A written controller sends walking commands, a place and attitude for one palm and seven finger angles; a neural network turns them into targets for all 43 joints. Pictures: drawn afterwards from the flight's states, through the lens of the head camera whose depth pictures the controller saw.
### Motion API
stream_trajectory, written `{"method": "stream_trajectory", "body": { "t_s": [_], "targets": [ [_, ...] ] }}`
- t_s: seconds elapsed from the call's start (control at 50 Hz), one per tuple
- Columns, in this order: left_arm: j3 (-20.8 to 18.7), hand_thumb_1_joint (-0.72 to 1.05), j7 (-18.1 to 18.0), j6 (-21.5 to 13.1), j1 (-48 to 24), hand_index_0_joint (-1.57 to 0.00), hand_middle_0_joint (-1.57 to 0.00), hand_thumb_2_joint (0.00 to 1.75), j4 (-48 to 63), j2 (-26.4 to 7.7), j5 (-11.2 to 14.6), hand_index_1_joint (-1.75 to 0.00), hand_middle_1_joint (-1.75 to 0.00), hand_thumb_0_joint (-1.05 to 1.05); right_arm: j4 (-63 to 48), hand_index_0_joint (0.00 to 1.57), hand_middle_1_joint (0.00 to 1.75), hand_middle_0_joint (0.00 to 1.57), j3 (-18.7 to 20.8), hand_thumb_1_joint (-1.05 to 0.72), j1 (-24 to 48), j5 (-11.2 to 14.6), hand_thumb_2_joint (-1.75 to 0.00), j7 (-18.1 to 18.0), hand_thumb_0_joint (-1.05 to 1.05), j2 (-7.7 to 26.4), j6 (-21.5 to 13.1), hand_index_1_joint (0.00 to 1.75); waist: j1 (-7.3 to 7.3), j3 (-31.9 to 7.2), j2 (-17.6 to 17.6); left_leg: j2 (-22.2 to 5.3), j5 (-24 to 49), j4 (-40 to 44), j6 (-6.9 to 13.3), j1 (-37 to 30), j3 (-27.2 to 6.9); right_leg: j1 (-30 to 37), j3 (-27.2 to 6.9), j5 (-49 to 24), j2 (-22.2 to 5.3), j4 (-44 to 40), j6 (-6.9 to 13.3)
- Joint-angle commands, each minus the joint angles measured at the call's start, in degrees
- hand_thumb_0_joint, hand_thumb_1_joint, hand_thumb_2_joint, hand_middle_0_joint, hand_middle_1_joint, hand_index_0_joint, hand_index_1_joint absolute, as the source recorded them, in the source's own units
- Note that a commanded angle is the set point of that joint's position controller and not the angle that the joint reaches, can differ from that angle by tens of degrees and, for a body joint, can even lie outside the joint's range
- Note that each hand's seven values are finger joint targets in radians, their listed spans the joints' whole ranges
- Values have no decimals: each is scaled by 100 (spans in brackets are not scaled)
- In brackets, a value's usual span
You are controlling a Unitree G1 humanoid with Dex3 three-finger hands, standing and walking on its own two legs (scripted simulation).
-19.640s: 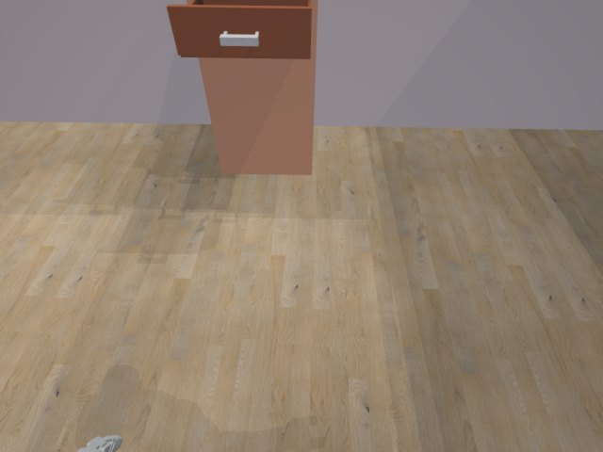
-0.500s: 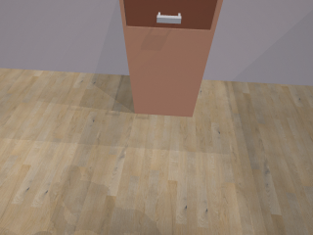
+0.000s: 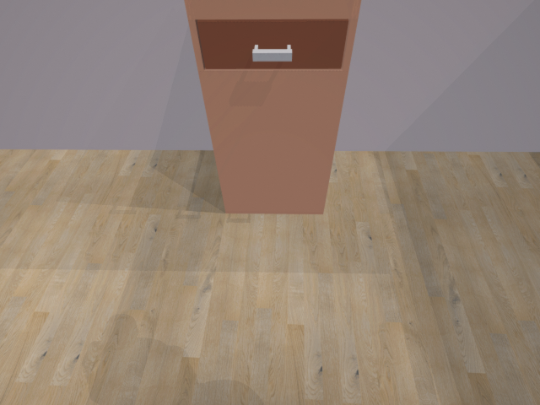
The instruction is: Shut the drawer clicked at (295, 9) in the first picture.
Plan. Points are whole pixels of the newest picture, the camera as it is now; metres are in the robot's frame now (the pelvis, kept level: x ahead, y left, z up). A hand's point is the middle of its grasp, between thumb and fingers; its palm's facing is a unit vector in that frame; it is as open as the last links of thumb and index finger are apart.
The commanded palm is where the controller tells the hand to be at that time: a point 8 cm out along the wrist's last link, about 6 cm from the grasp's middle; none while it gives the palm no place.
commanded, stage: let the arm hang, fingers relaxed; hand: left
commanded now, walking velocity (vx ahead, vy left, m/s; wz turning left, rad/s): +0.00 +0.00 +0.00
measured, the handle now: (272, 51) +1.01 +0.03 +0.03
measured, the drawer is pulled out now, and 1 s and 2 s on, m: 0.00 0.00 0.00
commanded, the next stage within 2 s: look to check the result in 0.08 s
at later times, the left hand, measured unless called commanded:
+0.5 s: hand out of the picture -0.01 +0.15 -0.17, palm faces +0.04 -0.98 -0.18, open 7.4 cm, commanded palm none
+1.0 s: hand out of the picture +0.02 +0.16 -0.17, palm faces +0.01 -0.97 -0.23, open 7.4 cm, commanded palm none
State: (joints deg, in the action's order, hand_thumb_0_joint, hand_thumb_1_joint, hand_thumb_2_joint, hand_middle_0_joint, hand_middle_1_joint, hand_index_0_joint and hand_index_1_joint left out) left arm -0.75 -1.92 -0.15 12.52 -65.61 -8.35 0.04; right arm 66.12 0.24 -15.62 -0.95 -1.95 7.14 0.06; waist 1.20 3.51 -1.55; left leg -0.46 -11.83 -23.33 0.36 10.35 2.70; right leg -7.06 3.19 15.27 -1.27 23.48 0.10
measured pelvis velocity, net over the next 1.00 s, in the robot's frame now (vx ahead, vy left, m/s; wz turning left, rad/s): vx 0.00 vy -0.02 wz -0.01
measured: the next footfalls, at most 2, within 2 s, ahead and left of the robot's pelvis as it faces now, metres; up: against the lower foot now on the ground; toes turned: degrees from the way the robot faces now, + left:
none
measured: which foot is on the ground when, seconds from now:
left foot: down 0.00-1.00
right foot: down 0.00-1.00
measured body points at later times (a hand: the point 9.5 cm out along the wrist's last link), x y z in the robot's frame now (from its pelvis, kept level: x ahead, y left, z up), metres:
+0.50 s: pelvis +0.00 -0.01 +0.00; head +0.02 -0.02 +0.45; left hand -0.01 +0.20 -0.16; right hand -0.01 -0.22 -0.17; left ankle +0.01 +0.11 -0.74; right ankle -0.03 -0.11 -0.74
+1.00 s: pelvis +0.00 -0.02 +0.00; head +0.02 -0.04 +0.45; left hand +0.02 +0.21 -0.15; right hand +0.00 -0.25 -0.17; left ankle +0.01 +0.11 -0.74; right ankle -0.03 -0.11 -0.74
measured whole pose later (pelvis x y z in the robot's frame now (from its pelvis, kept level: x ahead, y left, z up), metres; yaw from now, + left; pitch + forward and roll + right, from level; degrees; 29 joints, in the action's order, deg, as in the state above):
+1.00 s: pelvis +0.00 -0.02 +0.00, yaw -1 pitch -1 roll +0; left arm -1.1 -1.6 -0.8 12.5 -65.8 -9.3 -0.1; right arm 66.0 0.7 -13.3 -0.9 -2.0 9.9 0.0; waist 1.0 3.4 -1.6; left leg -2.5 -11.0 -21.8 -1.5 9.3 2.5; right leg -6.2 3.3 14.4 0.8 21.8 1.9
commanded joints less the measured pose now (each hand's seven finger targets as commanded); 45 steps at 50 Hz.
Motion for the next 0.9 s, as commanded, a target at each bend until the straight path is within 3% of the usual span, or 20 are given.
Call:
{"method": "stream_trajectory", "body": {
  "t_s": [0.0, 0.42, 0.64, 0.76, 0.84, 0.88],
  "targets": [
    [-63, 90, -37, -74, 471, -20, -20, 90, 105, -552, -16, -30, -30, 0, -84, 20, 30, 20, 97, -90, -448, -1, -90, -20, 0, 493, -27, 30, -59, 168, 175, -506, 918, 381, 121, -86, -447, -302, -418, -669, -480, -519, 177],
    [-76, 90, -46, -114, 640, -20, -20, 90, 20, -495, -28, -30, -30, 0, -80, 20, 30, 20, 113, -90, -371, 8, -90, -54, 0, 542, -53, 30, -45, 76, 78, -545, 973, 367, 113, -276, -420, -340, -494, -831, -453, -564, 197],
    [-102, 90, -45, -146, 553, -20, -20, 90, 69, -663, -34, -30, -30, 0, -126, 20, 30, 20, 146, -90, -266, 14, -90, -47, 0, 691, -52, 30, -59, -3, 184, -569, 1031, 340, 95, -333, -389, -272, -517, -1111, -474, -597, 208],
    [-111, 90, -33, -134, 423, -20, -20, 90, 98, -736, -33, -30, -30, 0, -118, 20, 30, 20, 140, -90, -205, 2, -90, -33, 0, 725, -31, 30, -49, 144, 108, -571, 830, 400, 64, -255, -373, -343, -538, -866, -472, -678, 216],
    [-135, 90, -31, -157, 375, -20, -20, 90, 142, -829, -39, -30, -30, 0, -155, 20, 30, 20, 155, -90, -171, 9, -90, -33, 0, 839, -51, 30, -53, -64, 215, -590, 979, 373, 70, -344, -386, -216, -542, -1141, -479, -646, 218],
    [-132, 90, -25, -149, 336, -20, -20, 90, 143, -833, -31, -30, -30, 0, -133, 20, 30, 20, 149, -90, -112, -3, -90, -29, 0, 820, -41, 30, -59, 62, 168, -582, 844, 412, 56, -291, -376, -288, -552, -972, -487, -705, 219]
  ]
}}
